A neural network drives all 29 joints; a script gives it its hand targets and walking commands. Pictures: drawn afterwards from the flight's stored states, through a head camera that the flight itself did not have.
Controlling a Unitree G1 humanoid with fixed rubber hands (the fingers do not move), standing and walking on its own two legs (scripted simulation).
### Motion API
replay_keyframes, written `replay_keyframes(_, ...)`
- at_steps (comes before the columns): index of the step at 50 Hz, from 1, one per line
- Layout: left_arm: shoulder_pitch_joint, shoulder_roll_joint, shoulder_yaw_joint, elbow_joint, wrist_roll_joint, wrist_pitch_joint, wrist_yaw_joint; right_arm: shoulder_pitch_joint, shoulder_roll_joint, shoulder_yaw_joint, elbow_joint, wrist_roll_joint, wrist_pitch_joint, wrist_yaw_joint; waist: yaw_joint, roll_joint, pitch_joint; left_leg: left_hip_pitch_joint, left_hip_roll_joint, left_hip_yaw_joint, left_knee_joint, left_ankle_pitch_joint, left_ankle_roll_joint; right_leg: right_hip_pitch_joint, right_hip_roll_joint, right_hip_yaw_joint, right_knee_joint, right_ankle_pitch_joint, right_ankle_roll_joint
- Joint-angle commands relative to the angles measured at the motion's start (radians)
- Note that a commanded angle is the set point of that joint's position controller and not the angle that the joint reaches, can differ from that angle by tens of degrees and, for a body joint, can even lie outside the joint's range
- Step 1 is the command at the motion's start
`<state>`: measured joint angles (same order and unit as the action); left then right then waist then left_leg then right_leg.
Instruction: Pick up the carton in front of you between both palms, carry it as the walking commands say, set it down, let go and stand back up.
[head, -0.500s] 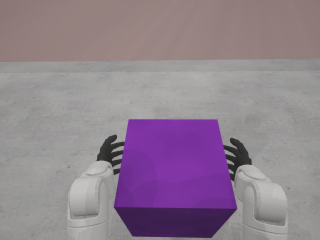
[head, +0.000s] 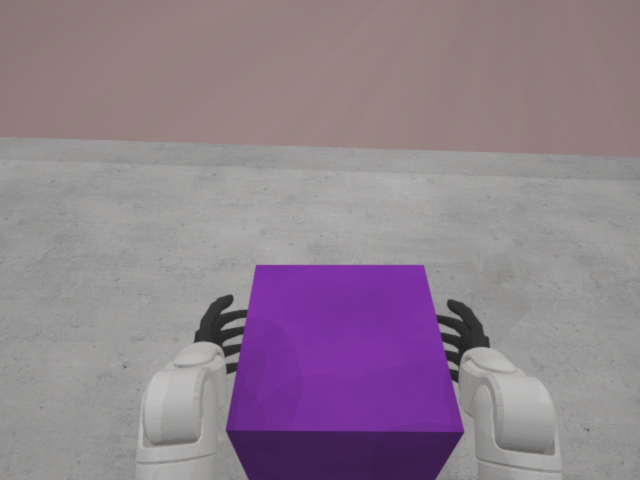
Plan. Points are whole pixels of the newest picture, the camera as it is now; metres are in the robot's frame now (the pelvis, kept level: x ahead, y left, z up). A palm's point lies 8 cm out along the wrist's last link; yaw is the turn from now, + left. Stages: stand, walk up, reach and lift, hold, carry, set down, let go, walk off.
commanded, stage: carry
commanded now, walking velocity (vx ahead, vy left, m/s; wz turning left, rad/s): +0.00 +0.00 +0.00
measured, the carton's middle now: (339, 388) +0.27 +0.00 +0.00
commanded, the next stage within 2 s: hold in 1.28 s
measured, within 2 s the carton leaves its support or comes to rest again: neither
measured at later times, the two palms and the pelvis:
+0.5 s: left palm (205, 390) +0.24 +0.16 +0.04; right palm (464, 397) +0.24 -0.14 +0.04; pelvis -0.04 +0.01 +0.00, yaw +0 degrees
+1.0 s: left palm (199, 404) +0.22 +0.16 +0.04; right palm (464, 412) +0.22 -0.14 +0.04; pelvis -0.06 +0.01 +0.00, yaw +0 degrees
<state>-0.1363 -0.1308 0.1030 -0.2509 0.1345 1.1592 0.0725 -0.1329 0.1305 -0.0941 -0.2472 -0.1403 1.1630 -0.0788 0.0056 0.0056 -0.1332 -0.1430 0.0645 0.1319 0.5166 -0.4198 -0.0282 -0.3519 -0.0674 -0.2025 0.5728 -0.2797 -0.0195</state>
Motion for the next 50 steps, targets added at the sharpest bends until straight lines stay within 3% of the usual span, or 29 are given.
replay_keyframes(1,-0.433,-0.938,-0.737,-0.035,-0.389,-0.041,-0.263,-0.444,0.938,0.723,-0.052,0.389,-0.048,0.268,-0.005,0.024,-0.249,0.043,0.108,-0.048,0.001,0.758,0.008,0.192,-0.097,0.088,0.022,0.597,-0.01)
replay_keyframes(12,-0.385,-0.85,-0.653,0.061,-0.28,-0.191,-0.26,-0.41,0.849,0.654,0.034,0.294,-0.197,0.264,-0.003,0.001,-0.206,-0.01,0.099,-0.045,-0.03,0.525,0.021,0.189,-0.112,0.1,-0.012,0.507,-0.012)
replay_keyframes(22,-0.461,-0.823,-0.478,0.303,-0.147,-0.391,-0.26,-0.48,0.827,0.479,0.28,0.158,-0.394,0.265,0.001,0.001,-0.146,-0.066,0.097,-0.062,-0.098,0.298,0.038,0.16,-0.112,0.117,-0.088,0.313,-0.006)
replay_keyframes(29,-0.548,-0.895,-0.414,0.44,-0.1,-0.52,-0.28,-0.567,0.896,0.414,0.414,0.105,-0.526,0.281,0.001,-0.005,-0.17,-0.079,0.094,-0.068,-0.109,0.226,0.045,0.171,-0.111,0.122,-0.107,0.273,-0.003)
replay_keyframes(36,-0.508,-0.932,-0.492,0.381,-0.142,-0.49,-0.284,-0.531,0.932,0.496,0.351,0.154,-0.495,0.283,-0.001,-0.006,-0.206,-0.071,0.092,-0.067,-0.086,0.264,0.045,0.178,-0.114,0.117,-0.094,0.317,-0.004)
replay_keyframes(50,-0.499,-0.903,-0.495,0.346,-0.148,-0.462,-0.277,-0.526,0.906,0.503,0.319,0.162,-0.466,0.278,-0.002,-0.006,-0.19,-0.094,0.093,-0.072,-0.088,0.245,0.049,0.164,-0.115,0.121,-0.102,0.296,0.0)
